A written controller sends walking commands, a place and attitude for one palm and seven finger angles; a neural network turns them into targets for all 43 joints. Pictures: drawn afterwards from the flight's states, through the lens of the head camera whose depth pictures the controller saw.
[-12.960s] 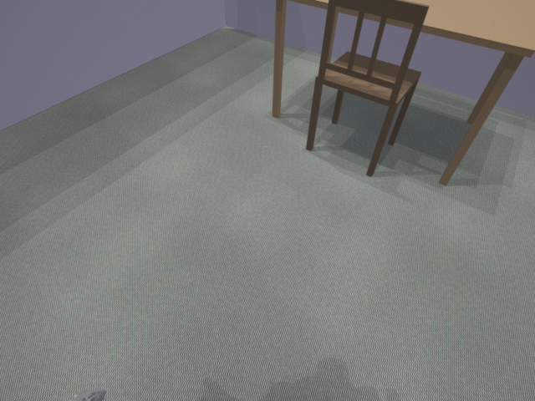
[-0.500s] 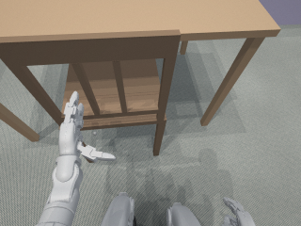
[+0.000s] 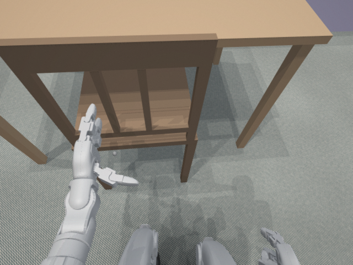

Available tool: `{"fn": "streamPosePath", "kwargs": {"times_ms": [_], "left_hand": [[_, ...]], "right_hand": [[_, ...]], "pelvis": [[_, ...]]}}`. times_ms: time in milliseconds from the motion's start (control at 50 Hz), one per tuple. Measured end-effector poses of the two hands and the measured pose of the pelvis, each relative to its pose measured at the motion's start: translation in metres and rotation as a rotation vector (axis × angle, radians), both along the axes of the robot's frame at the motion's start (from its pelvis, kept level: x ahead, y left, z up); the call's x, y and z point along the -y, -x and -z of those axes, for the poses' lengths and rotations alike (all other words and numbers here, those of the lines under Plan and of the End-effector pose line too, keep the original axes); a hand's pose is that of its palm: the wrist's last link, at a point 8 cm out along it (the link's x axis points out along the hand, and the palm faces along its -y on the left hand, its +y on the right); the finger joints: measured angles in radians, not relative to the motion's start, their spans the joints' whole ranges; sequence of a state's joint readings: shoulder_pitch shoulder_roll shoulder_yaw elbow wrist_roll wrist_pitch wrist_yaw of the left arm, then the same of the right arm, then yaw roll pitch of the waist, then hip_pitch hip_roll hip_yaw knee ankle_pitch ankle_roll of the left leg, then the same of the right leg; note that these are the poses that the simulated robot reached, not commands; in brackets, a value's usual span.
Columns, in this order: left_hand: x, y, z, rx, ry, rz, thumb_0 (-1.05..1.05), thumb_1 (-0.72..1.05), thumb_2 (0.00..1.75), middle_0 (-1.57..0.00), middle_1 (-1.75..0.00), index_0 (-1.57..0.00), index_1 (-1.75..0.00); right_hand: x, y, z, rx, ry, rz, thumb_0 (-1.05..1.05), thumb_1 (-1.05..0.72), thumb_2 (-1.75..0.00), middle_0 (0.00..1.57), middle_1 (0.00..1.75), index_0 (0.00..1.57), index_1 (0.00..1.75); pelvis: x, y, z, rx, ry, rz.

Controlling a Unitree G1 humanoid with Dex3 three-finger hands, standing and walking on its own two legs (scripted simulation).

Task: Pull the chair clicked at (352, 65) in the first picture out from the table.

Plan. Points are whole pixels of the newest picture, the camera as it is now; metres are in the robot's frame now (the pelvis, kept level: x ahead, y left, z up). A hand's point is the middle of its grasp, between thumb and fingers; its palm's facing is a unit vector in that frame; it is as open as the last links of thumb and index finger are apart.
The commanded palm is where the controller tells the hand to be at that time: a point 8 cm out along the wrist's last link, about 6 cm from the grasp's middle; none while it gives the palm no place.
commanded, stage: push the fingers through the gap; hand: left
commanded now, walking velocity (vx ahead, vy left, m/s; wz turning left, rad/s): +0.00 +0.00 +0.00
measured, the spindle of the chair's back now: (107, 104) +0.49 +0.20 +0.02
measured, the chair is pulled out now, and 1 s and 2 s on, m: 0.00 0.00 0.00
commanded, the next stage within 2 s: hook a spindle and tug to test in 1.52 s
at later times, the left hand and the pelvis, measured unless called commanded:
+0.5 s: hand (117, 131) +0.41 +0.16 +0.02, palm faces +0.13 -0.99 -0.02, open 16.9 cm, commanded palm +0.38 +0.20 +0.02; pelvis +0.00 +0.00 +0.00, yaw -1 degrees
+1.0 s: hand (116, 115) +0.45 +0.17 +0.03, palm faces +0.15 -0.99 -0.02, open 16.9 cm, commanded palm +0.42 +0.20 +0.02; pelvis +0.00 +0.00 +0.00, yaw -1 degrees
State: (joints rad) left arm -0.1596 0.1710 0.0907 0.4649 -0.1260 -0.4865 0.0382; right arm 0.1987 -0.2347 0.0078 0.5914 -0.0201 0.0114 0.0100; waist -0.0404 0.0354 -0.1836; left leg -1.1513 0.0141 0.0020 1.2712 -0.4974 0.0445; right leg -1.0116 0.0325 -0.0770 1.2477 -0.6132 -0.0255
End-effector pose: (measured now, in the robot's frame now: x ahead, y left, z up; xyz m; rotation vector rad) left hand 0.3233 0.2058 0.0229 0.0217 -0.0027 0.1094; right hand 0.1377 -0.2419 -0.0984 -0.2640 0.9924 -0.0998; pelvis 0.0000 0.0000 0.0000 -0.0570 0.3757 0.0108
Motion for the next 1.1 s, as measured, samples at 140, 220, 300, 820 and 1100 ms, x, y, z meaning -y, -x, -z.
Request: {"fn": "streamPosePath", "kwargs": {"times_ms": [140,220,300,820,1100], "left_hand": [[-0.002,-0.015,0.001,0.002,-0.001,-0.002,-0.02,-0.50,0.30,-0.06,-0.08,-0.06,-0.08],[-0.003,-0.027,0.000,0.006,0.001,-0.003,-0.02,-0.50,0.30,-0.06,-0.08,-0.06,-0.08],[-0.003,-0.037,0.000,-0.001,0.001,-0.004,-0.02,-0.50,0.30,-0.06,-0.08,-0.06,-0.08],[-0.004,-0.085,-0.002,0.001,-0.002,-0.030,-0.02,-0.50,0.30,-0.06,-0.08,-0.06,-0.08],[-0.011,-0.105,-0.003,0.001,-0.002,-0.036,-0.02,-0.50,0.30,-0.06,-0.08,-0.06,-0.08]], "right_hand": [[0.002,0.008,0.003,-0.023,0.012,0.009,0.01,-0.90,-0.90,0.21,0.30,0.20,0.30],[0.003,0.015,0.005,-0.041,0.017,0.021,0.01,-0.90,-0.90,0.21,0.30,0.20,0.30],[0.005,0.022,0.005,-0.063,0.018,0.036,0.00,-0.90,-0.90,0.21,0.30,0.20,0.30],[0.012,0.059,0.012,-0.181,0.018,0.096,0.00,-0.90,-0.90,0.21,0.30,0.20,0.30],[0.017,0.080,0.015,-0.242,0.028,0.114,0.00,-0.90,-0.90,0.21,0.30,0.20,0.30]], "pelvis": [[-0.001,0.001,0.002,-0.007,0.004,-0.002],[-0.002,0.001,0.002,-0.014,0.005,0.001],[-0.003,0.000,0.001,-0.020,0.004,0.006],[-0.002,-0.002,0.002,-0.052,0.001,0.019],[0.000,0.000,0.005,-0.066,0.005,0.019]]}}
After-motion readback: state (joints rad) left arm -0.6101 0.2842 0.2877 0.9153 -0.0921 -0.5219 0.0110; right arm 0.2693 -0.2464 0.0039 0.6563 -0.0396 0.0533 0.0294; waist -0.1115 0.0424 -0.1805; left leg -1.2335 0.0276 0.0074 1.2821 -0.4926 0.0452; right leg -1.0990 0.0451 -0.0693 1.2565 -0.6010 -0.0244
